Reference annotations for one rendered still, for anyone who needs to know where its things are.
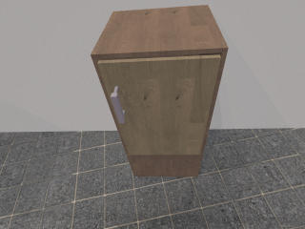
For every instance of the handle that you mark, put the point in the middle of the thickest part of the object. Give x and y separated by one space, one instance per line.
117 106

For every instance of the cupboard door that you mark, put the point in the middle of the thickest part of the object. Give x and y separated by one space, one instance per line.
167 101

